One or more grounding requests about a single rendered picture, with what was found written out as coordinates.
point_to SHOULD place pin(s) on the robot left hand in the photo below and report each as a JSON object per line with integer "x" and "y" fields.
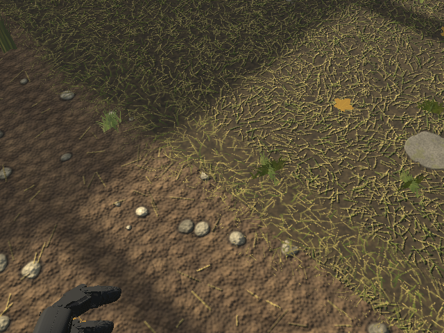
{"x": 58, "y": 318}

